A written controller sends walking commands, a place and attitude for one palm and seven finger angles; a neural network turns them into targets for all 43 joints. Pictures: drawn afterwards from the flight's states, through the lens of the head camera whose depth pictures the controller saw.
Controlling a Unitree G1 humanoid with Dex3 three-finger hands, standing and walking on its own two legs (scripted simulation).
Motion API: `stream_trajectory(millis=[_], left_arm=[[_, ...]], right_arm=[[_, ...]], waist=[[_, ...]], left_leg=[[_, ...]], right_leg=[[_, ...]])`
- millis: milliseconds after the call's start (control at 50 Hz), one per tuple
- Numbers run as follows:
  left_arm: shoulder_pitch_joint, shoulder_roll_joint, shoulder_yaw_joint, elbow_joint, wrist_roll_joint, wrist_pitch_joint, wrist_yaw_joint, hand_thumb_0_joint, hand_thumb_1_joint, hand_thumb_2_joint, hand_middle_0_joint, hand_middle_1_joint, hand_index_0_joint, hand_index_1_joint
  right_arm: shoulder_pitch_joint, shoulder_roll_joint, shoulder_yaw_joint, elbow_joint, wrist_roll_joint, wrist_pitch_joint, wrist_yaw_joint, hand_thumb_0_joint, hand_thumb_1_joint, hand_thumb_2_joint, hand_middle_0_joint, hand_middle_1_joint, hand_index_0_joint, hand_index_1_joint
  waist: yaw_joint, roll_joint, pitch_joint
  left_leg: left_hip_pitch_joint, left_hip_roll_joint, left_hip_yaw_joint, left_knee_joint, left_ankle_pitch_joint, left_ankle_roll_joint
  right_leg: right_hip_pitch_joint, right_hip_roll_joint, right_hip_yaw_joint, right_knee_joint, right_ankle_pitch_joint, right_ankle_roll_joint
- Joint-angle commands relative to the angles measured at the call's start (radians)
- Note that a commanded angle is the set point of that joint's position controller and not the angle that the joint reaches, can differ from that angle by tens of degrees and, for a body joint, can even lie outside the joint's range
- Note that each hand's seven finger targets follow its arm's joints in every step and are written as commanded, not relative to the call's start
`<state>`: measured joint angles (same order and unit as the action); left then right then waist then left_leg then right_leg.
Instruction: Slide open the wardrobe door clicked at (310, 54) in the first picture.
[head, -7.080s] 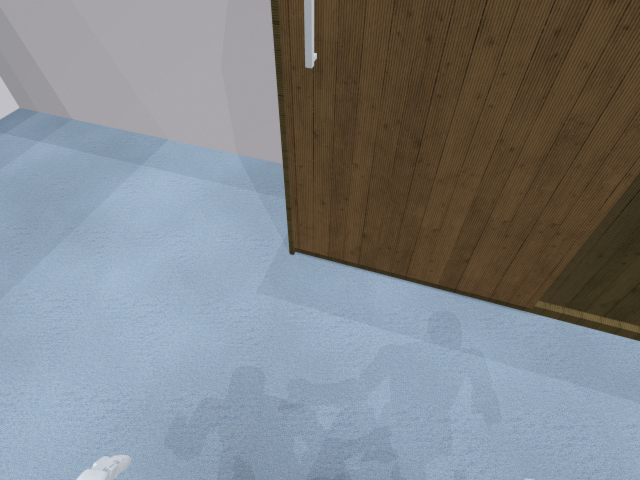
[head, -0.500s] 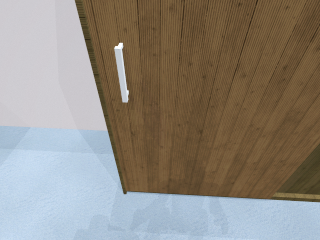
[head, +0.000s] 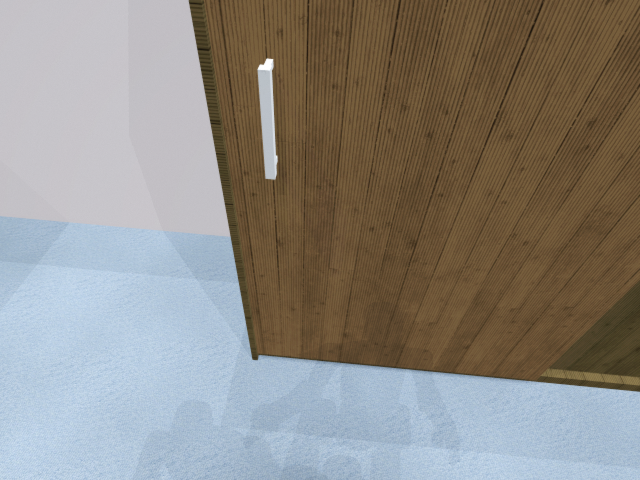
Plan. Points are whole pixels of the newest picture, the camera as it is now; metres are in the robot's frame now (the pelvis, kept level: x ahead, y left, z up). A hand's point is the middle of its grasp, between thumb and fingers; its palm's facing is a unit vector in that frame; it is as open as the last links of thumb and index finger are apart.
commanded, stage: look again from close up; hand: left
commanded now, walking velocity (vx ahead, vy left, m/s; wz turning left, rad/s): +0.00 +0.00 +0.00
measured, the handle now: (270, 122) +0.62 +0.12 +0.15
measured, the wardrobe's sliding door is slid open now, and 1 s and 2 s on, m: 0.00 0.00 0.00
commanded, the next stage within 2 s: none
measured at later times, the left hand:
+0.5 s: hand out of the picture +0.04 +0.23 -0.16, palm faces -0.01 -0.95 -0.30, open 7.4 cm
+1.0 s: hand out of the picture +0.12 +0.23 -0.15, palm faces -0.04 -0.94 -0.33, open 7.4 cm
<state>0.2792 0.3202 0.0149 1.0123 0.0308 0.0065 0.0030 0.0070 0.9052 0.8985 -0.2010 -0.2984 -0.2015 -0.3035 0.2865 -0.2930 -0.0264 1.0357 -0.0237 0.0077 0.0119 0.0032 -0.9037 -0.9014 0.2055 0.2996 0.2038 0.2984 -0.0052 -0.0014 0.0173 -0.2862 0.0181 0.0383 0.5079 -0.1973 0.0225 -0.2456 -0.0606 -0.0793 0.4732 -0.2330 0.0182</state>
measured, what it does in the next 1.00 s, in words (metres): stands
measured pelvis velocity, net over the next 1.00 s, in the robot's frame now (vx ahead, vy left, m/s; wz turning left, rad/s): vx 0.05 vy -0.01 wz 0.00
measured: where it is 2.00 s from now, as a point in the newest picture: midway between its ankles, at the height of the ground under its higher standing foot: outside the picture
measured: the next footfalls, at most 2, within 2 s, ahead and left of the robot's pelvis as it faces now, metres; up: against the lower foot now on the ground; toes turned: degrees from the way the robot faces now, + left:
none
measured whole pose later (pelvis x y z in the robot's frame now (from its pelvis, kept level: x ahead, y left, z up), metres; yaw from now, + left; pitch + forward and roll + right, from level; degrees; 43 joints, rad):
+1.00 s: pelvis +0.05 -0.01 +0.01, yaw +0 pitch -3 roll +0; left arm 0.17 0.32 -0.01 1.06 0.02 -0.02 0.01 0.01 0.90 0.90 -0.20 -0.30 -0.20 -0.30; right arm 0.13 -0.32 -0.01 1.10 -0.01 -0.01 0.01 0.00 -0.90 -0.90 0.21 0.30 0.20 0.30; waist -0.01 0.01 0.04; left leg -0.15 0.01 0.04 0.37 -0.18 0.01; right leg -0.13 -0.05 -0.05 0.36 -0.19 0.03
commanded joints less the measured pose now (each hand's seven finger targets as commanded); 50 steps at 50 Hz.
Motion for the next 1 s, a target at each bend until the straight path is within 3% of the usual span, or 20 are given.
stream_trajectory(millis=[0,140,340,440,540,980], left_arm=[[0.000,0.146,0.032,-0.046,-0.007,-0.023,0.009,0.000,0.900,0.900,-0.200,-0.300,-0.200,-0.300],[0.006,0.139,0.027,-0.024,-0.002,-0.022,0.017,0.000,0.900,0.900,-0.200,-0.300,-0.200,-0.300],[0.003,0.134,0.017,-0.006,-0.002,-0.029,0.023,0.000,0.900,0.900,-0.200,-0.300,-0.200,-0.300],[-0.010,0.141,0.017,-0.005,-0.005,-0.037,0.025,0.000,0.900,0.900,-0.200,-0.300,-0.200,-0.300],[-0.033,0.151,0.015,-0.004,-0.008,-0.039,0.026,0.000,0.900,0.900,-0.200,-0.300,-0.200,-0.300],[-0.117,0.185,0.015,-0.004,-0.014,-0.039,0.020,0.000,0.900,0.900,-0.200,-0.300,-0.200,-0.300]], right_arm=[[-0.053,-0.195,-0.040,-0.057,0.010,-0.030,-0.016,0.000,-0.900,-0.900,0.200,0.300,0.200,0.300],[-0.079,-0.193,-0.040,-0.036,0.013,-0.026,-0.013,0.000,-0.900,-0.900,0.200,0.300,0.200,0.300],[-0.112,-0.189,-0.038,-0.027,0.015,-0.027,-0.012,0.000,-0.900,-0.900,0.200,0.300,0.200,0.300],[-0.129,-0.190,-0.035,-0.024,0.018,-0.036,-0.012,0.000,-0.900,-0.900,0.200,0.300,0.200,0.300],[-0.153,-0.193,-0.028,-0.019,0.020,-0.038,-0.013,0.000,-0.900,-0.900,0.200,0.300,0.200,0.300],[-0.184,-0.212,-0.012,0.013,0.016,-0.035,-0.012,0.000,-0.900,-0.900,0.200,0.300,0.200,0.300]], waist=[[0.013,0.028,0.017],[0.012,0.034,0.047],[0.004,0.021,0.045],[0.003,0.018,-0.018],[0.003,0.004,-0.025],[0.004,-0.005,-0.023]], left_leg=[[-0.087,0.097,-0.156,-0.204,-0.270,0.009],[-0.094,0.107,-0.182,-0.250,-0.326,0.010],[-0.031,0.100,-0.170,-0.245,-0.222,0.007],[0.047,0.099,-0.143,-0.207,-0.034,0.007],[0.083,0.099,-0.123,-0.187,0.090,0.004],[0.116,0.099,-0.104,-0.220,0.090,-0.010]], right_leg=[[0.037,-0.057,0.104,-0.101,-0.152,-0.045],[0.033,-0.053,0.101,-0.106,-0.140,-0.036],[0.033,-0.061,0.113,-0.127,-0.057,-0.032],[0.069,-0.073,0.110,-0.125,0.058,-0.032],[0.089,-0.078,0.108,-0.133,0.115,-0.028],[0.129,-0.082,0.123,-0.188,0.116,-0.031]])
